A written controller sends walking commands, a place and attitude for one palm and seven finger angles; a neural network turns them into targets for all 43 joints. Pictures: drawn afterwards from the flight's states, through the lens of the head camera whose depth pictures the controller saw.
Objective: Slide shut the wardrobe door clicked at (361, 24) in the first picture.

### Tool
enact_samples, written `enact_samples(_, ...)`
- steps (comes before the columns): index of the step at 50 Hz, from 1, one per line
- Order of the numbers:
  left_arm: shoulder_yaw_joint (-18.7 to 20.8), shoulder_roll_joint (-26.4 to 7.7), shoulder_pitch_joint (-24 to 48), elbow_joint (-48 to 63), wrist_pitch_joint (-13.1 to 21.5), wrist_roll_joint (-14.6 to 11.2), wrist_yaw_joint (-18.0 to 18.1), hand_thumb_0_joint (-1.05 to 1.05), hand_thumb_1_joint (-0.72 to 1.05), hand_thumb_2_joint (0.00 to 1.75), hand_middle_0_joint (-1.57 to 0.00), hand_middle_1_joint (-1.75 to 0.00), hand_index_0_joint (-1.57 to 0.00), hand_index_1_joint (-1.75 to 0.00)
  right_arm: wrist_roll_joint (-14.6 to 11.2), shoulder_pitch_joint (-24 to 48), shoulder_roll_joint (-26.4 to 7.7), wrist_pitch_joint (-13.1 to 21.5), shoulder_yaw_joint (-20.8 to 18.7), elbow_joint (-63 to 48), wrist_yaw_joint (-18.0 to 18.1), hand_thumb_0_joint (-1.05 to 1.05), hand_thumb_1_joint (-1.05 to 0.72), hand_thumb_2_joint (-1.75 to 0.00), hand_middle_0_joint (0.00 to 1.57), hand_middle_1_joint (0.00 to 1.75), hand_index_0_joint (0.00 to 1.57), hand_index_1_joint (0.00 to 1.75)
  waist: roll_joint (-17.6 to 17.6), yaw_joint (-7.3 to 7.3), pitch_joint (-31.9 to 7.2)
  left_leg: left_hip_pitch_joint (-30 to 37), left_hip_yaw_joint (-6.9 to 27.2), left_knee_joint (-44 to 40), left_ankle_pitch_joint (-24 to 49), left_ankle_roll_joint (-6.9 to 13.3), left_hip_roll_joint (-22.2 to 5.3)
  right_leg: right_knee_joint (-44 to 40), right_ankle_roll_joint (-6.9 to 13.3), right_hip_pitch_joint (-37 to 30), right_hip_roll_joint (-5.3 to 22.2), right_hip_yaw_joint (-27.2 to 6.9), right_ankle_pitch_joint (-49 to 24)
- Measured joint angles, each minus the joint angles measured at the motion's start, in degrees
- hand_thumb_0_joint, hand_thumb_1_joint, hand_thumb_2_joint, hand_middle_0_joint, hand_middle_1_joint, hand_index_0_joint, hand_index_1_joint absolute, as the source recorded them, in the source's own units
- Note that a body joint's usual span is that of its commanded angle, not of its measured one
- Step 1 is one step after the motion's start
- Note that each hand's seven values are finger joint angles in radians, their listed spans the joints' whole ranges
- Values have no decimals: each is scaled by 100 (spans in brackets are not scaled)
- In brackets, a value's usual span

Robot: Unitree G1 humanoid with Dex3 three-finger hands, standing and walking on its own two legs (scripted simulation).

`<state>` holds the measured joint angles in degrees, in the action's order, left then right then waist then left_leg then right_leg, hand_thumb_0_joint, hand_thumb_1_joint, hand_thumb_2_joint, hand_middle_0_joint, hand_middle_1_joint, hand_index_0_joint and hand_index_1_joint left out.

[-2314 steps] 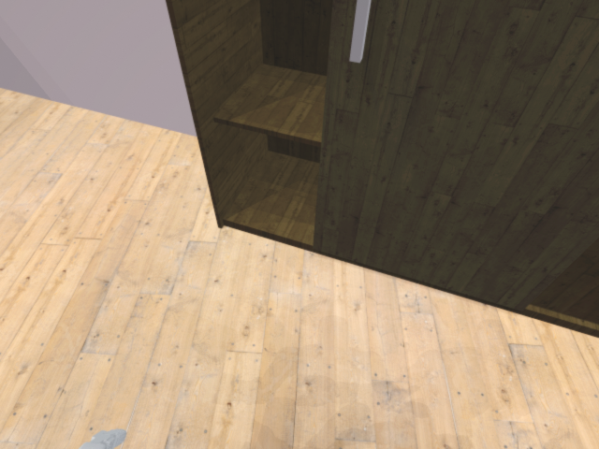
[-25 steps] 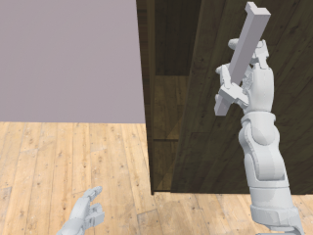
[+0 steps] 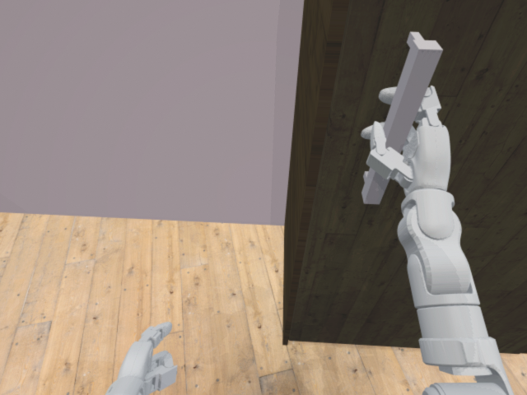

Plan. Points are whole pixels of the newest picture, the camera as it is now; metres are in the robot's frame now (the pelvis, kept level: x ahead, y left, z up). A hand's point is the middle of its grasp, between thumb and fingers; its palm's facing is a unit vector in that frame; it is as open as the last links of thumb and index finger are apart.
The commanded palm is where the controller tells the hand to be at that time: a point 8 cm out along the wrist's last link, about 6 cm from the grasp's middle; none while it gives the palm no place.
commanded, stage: step sideways, sliding the door along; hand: right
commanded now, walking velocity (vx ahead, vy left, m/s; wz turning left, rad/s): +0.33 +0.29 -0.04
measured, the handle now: (389, 128) +0.42 -0.15 +0.22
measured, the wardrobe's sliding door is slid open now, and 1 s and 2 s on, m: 0.00 0.00 0.00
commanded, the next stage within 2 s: stop walking and hold the door there in 0.34 s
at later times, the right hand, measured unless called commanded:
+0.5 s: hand (372, 148) +0.39 -0.12 +0.21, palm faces +0.37 +0.92 -0.14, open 6.8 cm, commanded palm +0.34 -0.15 +0.21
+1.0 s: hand (374, 149) +0.38 -0.12 +0.21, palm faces +0.32 +0.93 -0.15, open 6.6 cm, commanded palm +0.34 -0.16 +0.21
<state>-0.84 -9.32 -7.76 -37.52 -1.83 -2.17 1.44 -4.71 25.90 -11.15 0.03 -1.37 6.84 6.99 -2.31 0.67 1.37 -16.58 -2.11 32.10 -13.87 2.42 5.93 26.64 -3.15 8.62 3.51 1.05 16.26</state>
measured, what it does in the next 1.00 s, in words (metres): steps on the spot: left foot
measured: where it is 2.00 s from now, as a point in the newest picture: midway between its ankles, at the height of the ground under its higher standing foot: outside the picture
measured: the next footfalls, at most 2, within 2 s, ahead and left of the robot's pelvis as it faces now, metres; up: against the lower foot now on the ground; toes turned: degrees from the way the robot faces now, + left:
left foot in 0.46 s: +0.12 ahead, +0.28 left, +0.00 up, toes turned -3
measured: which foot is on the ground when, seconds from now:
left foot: down 0.00-0.20, up 0.22-0.44, down 0.46-1.00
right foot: down 0.00-1.00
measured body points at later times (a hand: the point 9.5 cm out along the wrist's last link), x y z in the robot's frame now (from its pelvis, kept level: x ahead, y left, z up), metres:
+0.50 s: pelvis +0.04 +0.12 -0.02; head +0.06 +0.11 +0.43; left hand +0.27 +0.27 -0.11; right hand +0.36 -0.17 +0.22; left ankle +0.08 +0.28 -0.74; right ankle +0.00 -0.11 -0.73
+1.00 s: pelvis +0.03 +0.08 +0.00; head +0.03 +0.08 +0.45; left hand +0.18 +0.35 -0.08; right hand +0.36 -0.17 +0.22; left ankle +0.08 +0.28 -0.73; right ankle +0.01 -0.07 -0.73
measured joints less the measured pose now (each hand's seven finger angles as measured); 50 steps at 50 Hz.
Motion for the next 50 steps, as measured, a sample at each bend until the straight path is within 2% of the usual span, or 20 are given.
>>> enact_samples(2, 0, -18, -21, 38, -71, 23, -20, 2, 91, 90, -20, -30, -20, -29, -4, 29, -49, -42, -97, -2, -41, 1, -73, -83, 46, 140, 13, 137, 72, 14, 105, 93, -14, -52, -27, -75, -92, 130, -108, -12, 64, -99, 35)
enact_samples(4, -16, -39, -31, 20, -131, -26, -48, 2, 91, 90, -20, -30, -20, -29, 47, 105, -40, -100, -158, 38, -26, 0, -73, -84, 46, 140, 12, 137, 227, 80, 209, 278, -191, -260, 121, 218, 64, 390, -84, 38, 240, -214, 150)
enact_samples(6, -31, -5, -48, -68, -156, -97, -64, 2, 91, 90, -20, -30, -20, -29, 130, 195, -19, -143, -156, 120, 2, 0, -73, -84, 46, 140, 13, 137, 208, 133, 220, 419, -311, -522, 225, 638, 137, 814, 171, 247, 264, -291, 266)
enact_samples(7, -29, 12, -52, -129, -140, -125, -73, 2, 91, 90, -20, -30, -20, -29, 168, 205, -5, -126, -145, 160, 20, 0, -72, -84, 46, 140, 14, 136, 167, 182, 205, 489, -321, -701, 301, 676, 147, 1054, 258, 353, 194, -320, 515)
enact_samples(9, -36, 34, -73, -217, -34, -165, -93, 2, 91, 90, -20, -30, -20, -29, 217, 146, 7, -110, -114, 129, 88, -1, -72, -84, 46, 140, 16, 136, 79, 273, 165, 616, -276, -1093, 497, 337, 158, 893, 371, 349, 54, -163, 731)
enact_samples(11, -44, -46, -94, -112, 90, -137, -112, 2, 91, 90, -20, -30, -20, -29, 197, 85, -31, -153, -99, -37, 178, -1, -71, -84, 46, 140, 18, 135, 189, 304, 119, 308, -253, -654, 485, -163, 294, -46, 594, 77, 118, 19, -112)
enact_samples(14, 82, -47, 3, 58, -47, -45, -156, 2, 91, 90, -20, -30, -20, -29, 98, 208, -136, -131, -109, -6, 148, -1, -71, -84, 46, 140, 17, 133, 151, 314, 344, -532, 84, 1788, -465, -253, 87, -95, 153, -17, 118, -65, -279)
enact_samples(16, 85, -74, 12, 85, -130, -24, -204, 2, 91, 90, -20, -30, -20, -29, 94, 247, -116, -138, -101, 16, 103, -1, -71, -84, 46, 140, 17, 132, 243, 338, 400, -715, 228, 2291, -893, -217, -166, -82, 33, -38, 222, -256, -195)
enact_samples(19, 38, -100, -15, 154, -161, -67, -289, 2, 91, 90, -20, -30, -20, -29, 149, 296, -104, -185, -72, -26, 98, -2, -70, -84, 46, 140, 18, 132, 464, 549, 457, -447, 229, 1531, -804, -211, -550, 124, -178, -43, 581, -460, -5)
enact_samples(22, -12, -15, -6, 248, -136, -157, -352, 2, 91, 90, -20, -30, -20, -29, 150, 364, -242, -319, -141, -122, 48, -3, -69, -84, 46, 140, 18, 130, 533, 741, 461, 131, 177, 437, 142, -233, -792, 656, -400, 47, 883, -604, 386)
enact_samples(23, -44, 47, 36, 252, -119, -186, -354, 2, 91, 90, -20, -30, -20, -29, 149, 391, -331, -353, -202, -164, 36, -3, -68, -84, 46, 141, 18, 129, 459, 768, 447, 318, 181, 168, 299, -368, -832, 860, -468, 103, 917, -641, 535)
enact_samples(24, -104, 87, 200, 147, -104, -187, -335, 2, 91, 90, -20, -30, -20, -29, 137, 284, -488, -200, -403, -168, -77, -4, -67, -84, 48, 142, 19, 128, 462, 698, 418, 349, 146, 155, -9, -523, -775, 1019, -486, 165, 997, -662, 640)
enact_samples(26, -119, 121, 495, -16, -122, -164, -250, 2, 91, 90, -20, -30, -20, -29, 82, -88, -785, 52, -781, -279, -157, -6, -65, -84, 51, 144, 20, 127, 535, 378, 398, 311, 58, 281, -356, -585, -699, 1292, -191, 349, 1080, -673, 390)
enact_samples(28, -92, 49, 545, -76, -38, -139, -131, 2, 91, 90, -21, -30, -21, -29, 74, -431, -876, 93, -1023, -425, -166, -7, -64, -84, 52, 145, 22, 127, 482, 153, 316, 309, 38, 227, -360, -581, -797, 1402, 53, 480, 891, -623, 432)
enact_samples(30, -66, -127, 498, -93, 77, -91, 10, 2, 91, 90, -21, -30, -21, -29, 64, -771, -870, 123, -1193, -574, -159, -8, -63, -83, 51, 144, 23, 128, 466, 30, 203, 354, 81, 30, -291, -574, -885, 1007, 205, 403, 623, -390, 244)
enact_samples(34, 77, -413, 367, -52, 253, -73, 227, 2, 91, 90, -20, -30, -20, -29, 39, -1282, -882, 162, -1408, -863, -83, -8, -62, -83, 49, 143, 25, 130, 344, -62, 103, 371, 309, -249, -66, -619, -1005, 191, -10, 14, 537, 53, -49)
enact_samples(38, 229, -647, 247, 55, 379, -116, 313, 2, 91, 90, -20, -30, -20, -29, 68, -1484, -874, 156, -1513, -1044, 6, -8, -63, -82, 48, 143, 24, 130, 262, -186, 83, 352, 457, -457, 86, -679, -1097, 43, 17, -10, 474, 382, -225)
enact_samples(41, 301, -724, 179, 84, 416, -120, 364, 2, 91, 90, -20, -30, -20, -29, 117, -1507, -903, 144, -1520, -1104, 57, -8, -63, -81, 48, 144, 23, 130, 261, -274, 44, 266, 542, -489, 117, -757, -1090, -71, -100, -34, 489, 501, -71)
enact_samples(44, 322, -665, 120, 64, 413, -130, 387, 2, 91, 90, -20, -30, -20, -29, 125, -1424, -940, 99, -1473, -1075, 100, -8, -64, -79, 47, 145, 23, 130, 185, -343, 59, 203, 659, -468, 201, -812, -1130, -6, -225, -7, 446, 601, -36)
enact_samples(50, 145, -345, -124, 2, 367, -102, 359, 2, 91, 90, -20, -30, -20, -29, 135, -1211, -926, 41, -1368, -846, 153, -6, -67, -78, 46, 146, 22, 130, 13, -425, -31, 83, 920, -451, 329, -894, -1224, 200, -47, 81, 327, 821, 13)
